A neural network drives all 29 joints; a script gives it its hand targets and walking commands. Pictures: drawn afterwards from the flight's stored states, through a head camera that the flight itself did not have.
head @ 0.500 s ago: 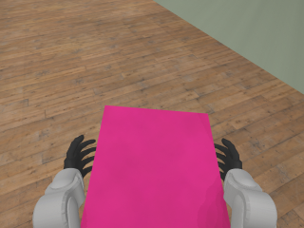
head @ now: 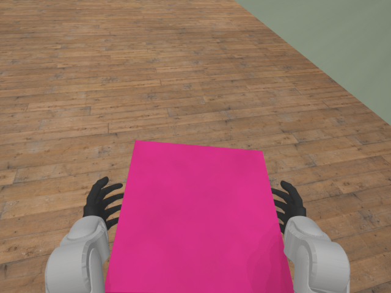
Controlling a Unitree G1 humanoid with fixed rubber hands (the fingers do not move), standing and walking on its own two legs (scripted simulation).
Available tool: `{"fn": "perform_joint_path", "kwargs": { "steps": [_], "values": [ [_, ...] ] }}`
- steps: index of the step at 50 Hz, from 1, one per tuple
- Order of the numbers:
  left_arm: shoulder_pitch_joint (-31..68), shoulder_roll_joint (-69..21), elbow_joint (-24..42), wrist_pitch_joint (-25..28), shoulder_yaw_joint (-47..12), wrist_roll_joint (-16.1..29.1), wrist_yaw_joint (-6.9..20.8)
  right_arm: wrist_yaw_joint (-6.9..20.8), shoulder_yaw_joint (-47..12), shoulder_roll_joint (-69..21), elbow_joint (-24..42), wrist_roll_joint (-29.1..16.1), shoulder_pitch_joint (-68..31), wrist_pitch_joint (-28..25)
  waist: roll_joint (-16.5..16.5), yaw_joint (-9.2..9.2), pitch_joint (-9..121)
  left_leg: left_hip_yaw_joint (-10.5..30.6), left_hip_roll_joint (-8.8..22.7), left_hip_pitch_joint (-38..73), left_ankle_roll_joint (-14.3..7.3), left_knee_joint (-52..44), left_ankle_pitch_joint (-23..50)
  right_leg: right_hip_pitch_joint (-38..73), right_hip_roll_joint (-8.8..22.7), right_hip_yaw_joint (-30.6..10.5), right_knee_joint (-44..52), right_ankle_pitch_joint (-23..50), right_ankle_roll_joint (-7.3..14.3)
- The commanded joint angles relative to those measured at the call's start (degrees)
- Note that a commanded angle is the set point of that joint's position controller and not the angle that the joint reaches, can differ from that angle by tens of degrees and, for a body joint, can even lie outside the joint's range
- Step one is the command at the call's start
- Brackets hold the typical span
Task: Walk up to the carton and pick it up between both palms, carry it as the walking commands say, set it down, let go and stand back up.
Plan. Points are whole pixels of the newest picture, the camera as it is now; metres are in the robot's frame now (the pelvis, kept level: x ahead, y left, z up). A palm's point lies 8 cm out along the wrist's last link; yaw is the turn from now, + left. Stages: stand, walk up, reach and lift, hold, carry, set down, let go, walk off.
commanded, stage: carry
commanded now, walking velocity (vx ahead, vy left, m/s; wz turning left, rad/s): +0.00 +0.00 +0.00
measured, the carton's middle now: (193, 229) +0.26 +0.01 +0.00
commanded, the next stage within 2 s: none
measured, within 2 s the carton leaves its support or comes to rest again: neither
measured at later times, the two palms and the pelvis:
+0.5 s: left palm (80, 231) +0.20 +0.20 +0.11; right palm (294, 240) +0.20 -0.15 +0.10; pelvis -0.03 +0.02 +0.01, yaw +0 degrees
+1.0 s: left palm (95, 185) +0.28 +0.20 +0.12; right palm (285, 200) +0.27 -0.15 +0.11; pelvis +0.05 +0.03 +0.02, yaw -1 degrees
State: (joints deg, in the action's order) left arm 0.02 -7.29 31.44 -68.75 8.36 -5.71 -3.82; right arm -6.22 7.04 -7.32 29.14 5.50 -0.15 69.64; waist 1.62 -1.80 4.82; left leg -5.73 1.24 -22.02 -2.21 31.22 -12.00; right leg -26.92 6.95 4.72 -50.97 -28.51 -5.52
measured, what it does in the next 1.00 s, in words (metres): steps on the spot: right foot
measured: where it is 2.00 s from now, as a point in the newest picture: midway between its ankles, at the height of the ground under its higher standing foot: (178, 216)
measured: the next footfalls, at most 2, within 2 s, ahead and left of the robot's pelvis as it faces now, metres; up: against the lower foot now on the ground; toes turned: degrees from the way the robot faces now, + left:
right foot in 0.14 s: +0.03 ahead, -0.11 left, +0.00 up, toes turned -7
right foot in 1.10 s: +0.14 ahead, -0.11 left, +0.00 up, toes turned -9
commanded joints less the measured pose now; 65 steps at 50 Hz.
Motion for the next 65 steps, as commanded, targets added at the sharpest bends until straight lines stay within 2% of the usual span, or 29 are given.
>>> {"fn": "perform_joint_path", "kwargs": {
  "steps": [1,5,7,9,14,21,23,25,27,29,30,31,34,36,37,39,41,43,46,51,53,54,55,56,57,58,60,62,65],
  "values": [
    [26.33,-46.93,3.85,-0.39,-47.03,22.05,8.84,10.50,-40.27,-43.48,7.40,-19.29,-25.40,-1.96,-10.59,2.07,13.40,13.37,13.99,11.04,-5.89,-12.48,8.43,-0.75,-1.83,-1.97,2.55,1.68,1.58],
    [22.97,-45.03,1.22,-0.61,-44.57,20.13,8.21,10.42,-40.62,-41.96,6.69,-19.03,-25.34,-1.59,-8.96,1.38,14.48,12.43,12.43,9.12,-4.96,-13.41,3.93,9.42,-3.92,0.18,21.74,9.73,3.81],
    [22.33,-44.15,0.33,-0.57,-43.12,19.16,8.07,10.40,-40.82,-41.70,5.69,-19.09,-25.48,-1.42,-5.38,1.10,14.43,10.72,10.05,4.33,-1.90,-11.96,0.79,18.33,-0.35,-1.57,28.99,17.12,3.85],
    [22.44,-43.27,-2.75,-0.01,-40.97,17.86,8.24,10.42,-41.78,-41.66,4.47,-19.09,-26.91,-1.20,2.61,1.93,10.94,6.74,5.88,5.54,0.58,-9.90,-0.81,11.67,4.45,-7.47,29.80,10.73,5.04],
    [25.27,-42.76,-5.27,1.28,-39.15,17.06,8.31,10.92,-40.16,-41.59,2.04,-19.20,-31.56,-2.44,-1.68,1.72,7.90,10.41,7.59,3.28,-0.11,-14.65,-9.81,9.14,0.05,-2.84,26.69,8.41,4.29],
    [26.98,-43.02,-5.85,2.02,-40.17,18.04,8.27,10.81,-38.09,-41.55,-0.81,-17.84,-29.63,-3.22,-4.07,1.53,9.73,10.37,7.93,3.65,0.09,-15.83,-12.38,8.32,-0.79,-2.49,25.26,8.48,4.72],
    [28.57,-45.57,0.80,1.16,-44.11,20.96,8.11,10.39,-41.09,-44.17,5.20,-20.40,-30.99,-2.32,-5.53,1.43,9.77,10.80,7.73,5.21,-0.33,-19.33,-30.68,5.72,-2.51,-0.06,24.57,-4.67,4.30],
    [26.72,-44.81,1.07,0.45,-43.93,21.21,8.33,10.06,-41.22,-43.50,5.78,-19.93,-29.67,-1.69,-7.74,1.01,8.62,9.91,8.16,2.48,0.49,-23.46,-31.38,9.68,-4.89,4.66,22.48,2.81,3.82],
    [23.86,-43.74,0.17,-0.06,-43.46,21.38,8.22,9.66,-41.33,-42.44,5.99,-19.22,-28.20,-1.05,-4.65,-0.08,8.70,4.06,5.76,-0.97,2.98,-21.72,-25.73,16.73,-5.83,7.03,27.57,7.82,4.13],
    [22.96,-42.92,-0.49,-0.37,-43.27,21.14,8.15,9.47,-42.11,-42.12,5.95,-18.81,-27.03,-0.71,4.28,-0.01,8.78,-3.71,-0.16,-2.28,5.97,-8.60,-14.11,19.37,-0.27,-1.90,36.57,1.30,6.25],
    [23.38,-42.53,-0.37,-0.44,-43.44,21.17,8.16,9.45,-42.60,-41.91,6.00,-19.09,-26.85,-0.62,10.66,0.69,8.11,-3.55,-0.15,-2.04,4.81,1.62,-10.59,16.21,6.14,-10.87,40.65,-3.64,7.69],
    [23.85,-42.22,0.19,-0.67,-43.86,21.33,8.14,9.50,-42.86,-41.58,6.47,-19.35,-26.93,-0.46,11.33,1.21,7.16,-3.27,0.86,-0.87,4.41,7.87,-7.52,12.00,11.75,-15.66,45.27,-9.87,9.44],
    [25.83,-42.58,2.69,-1.16,-44.97,21.40,7.77,9.62,-42.19,-41.54,6.67,-19.84,-26.35,-0.25,5.67,1.72,5.81,-2.78,1.36,2.71,2.71,-0.73,-8.38,9.03,11.23,-11.12,42.49,-9.08,9.76],
    [24.80,-42.69,3.88,-1.10,-44.79,20.45,7.07,9.65,-42.17,-41.63,7.13,-20.55,-26.68,-0.38,1.65,1.85,7.78,-6.18,0.85,12.49,2.54,-9.99,-5.07,7.64,7.49,-5.61,35.82,-5.69,7.76],
    [23.44,-42.34,3.97,-1.21,-44.45,19.76,6.77,9.58,-42.21,-41.14,7.06,-20.93,-26.31,-0.41,-2.41,2.07,8.70,-3.36,2.63,17.39,2.13,-12.81,-7.14,5.52,4.49,-2.97,28.61,-2.66,6.19],
    [24.83,-41.99,5.65,-1.49,-44.62,19.44,7.04,9.39,-42.07,-40.49,7.13,-20.92,-24.32,-0.27,-15.36,3.00,8.20,21.57,16.61,18.81,-4.14,-25.39,-32.28,-4.47,-3.50,4.59,9.13,4.00,2.23],
    [23.66,-42.08,4.30,-1.62,-43.65,19.67,7.48,8.90,-42.94,-40.52,9.94,-21.25,-26.30,-0.23,-8.74,2.50,6.11,26.28,22.26,17.89,-8.16,-28.02,-31.31,-11.46,-0.09,-2.58,0.53,5.63,3.12],
    [22.00,-42.97,2.76,-1.45,-43.57,20.03,7.71,8.68,-43.44,-41.21,10.33,-21.38,-25.88,-0.42,-5.39,2.25,8.05,20.42,21.12,19.92,-7.50,-25.87,-23.48,-11.04,0.63,-3.51,2.95,8.69,3.30],
    [22.43,-43.56,3.03,-0.63,-44.65,20.61,7.64,8.92,-43.07,-40.97,10.19,-21.20,-25.63,-0.91,-7.76,2.27,7.88,11.07,16.97,17.71,-5.01,-24.98,-16.99,-3.81,-1.99,-0.26,11.30,12.41,3.19],
    [20.91,-41.86,3.96,-0.13,-44.45,20.10,6.84,8.64,-43.25,-39.74,10.84,-20.73,-24.01,-0.94,-8.28,2.50,8.78,6.23,14.99,18.27,-4.08,-22.37,-9.92,3.68,-4.32,4.23,23.78,16.63,3.35],
    [19.73,-41.21,4.20,-0.38,-44.02,19.86,6.51,8.46,-43.34,-39.02,10.78,-20.57,-23.42,-0.63,-6.23,1.54,12.01,1.51,12.39,14.80,-1.54,-14.27,-1.37,15.97,-4.76,6.94,29.35,21.15,3.63],
    [19.21,-40.78,4.11,-0.60,-43.75,19.77,6.34,8.42,-43.35,-38.66,10.46,-20.31,-22.69,-0.41,-3.47,1.09,13.98,-1.39,10.29,10.12,0.29,-5.45,4.29,24.22,-2.73,4.38,29.51,19.43,4.38],
    [16.92,-39.40,3.25,-0.86,-42.89,19.23,6.19,8.43,-43.26,-38.08,9.98,-19.92,-22.33,0.12,4.38,-0.43,14.03,-4.95,7.18,1.62,2.32,11.09,4.88,30.27,5.60,-8.31,35.10,7.40,6.68],
    [17.52,-38.61,2.48,-0.83,-42.13,18.73,6.02,8.39,-44.40,-37.17,9.57,-20.08,-22.99,0.68,14.52,-0.97,11.86,-5.45,2.65,-17.25,4.59,24.56,-2.59,40.28,14.46,-27.06,39.02,-2.15,13.11],
    [20.22,-39.40,3.87,-0.89,-43.45,19.93,5.98,8.86,-44.42,-37.39,9.33,-20.15,-22.95,0.96,12.41,0.15,7.48,1.32,2.92,-28.35,4.21,31.43,-10.78,40.09,18.75,-33.49,41.46,-0.10,16.67],
    [22.60,-40.78,4.98,-0.82,-44.27,20.68,6.12,9.08,-44.52,-38.84,9.16,-20.48,-24.40,0.78,5.83,0.73,6.37,5.76,5.84,-29.05,3.56,32.70,-10.29,37.44,18.93,-29.80,41.53,2.70,15.83],
    [25.14,-43.67,6.54,-0.47,-45.10,21.59,6.71,9.58,-44.10,-41.20,8.95,-20.44,-24.88,0.06,1.39,0.68,3.54,5.97,7.46,-25.89,4.23,24.10,-6.70,33.19,16.32,-19.34,43.20,3.98,12.39],
    [24.37,-45.21,5.69,-0.24,-45.10,22.22,7.33,9.46,-43.65,-41.95,9.40,-19.69,-23.93,-0.62,3.74,0.82,2.67,1.80,5.94,-19.46,5.19,15.71,-2.76,29.20,12.91,-11.21,45.04,7.57,10.73],
    [21.59,-44.96,6.25,0.37,-45.38,22.52,7.70,8.92,-44.22,-42.34,10.70,-19.05,-21.97,-1.29,6.70,0.53,1.31,-2.60,4.30,-14.78,4.76,5.10,1.69,29.04,10.41,-5.19,46.71,12.14,10.50]
  ]
}}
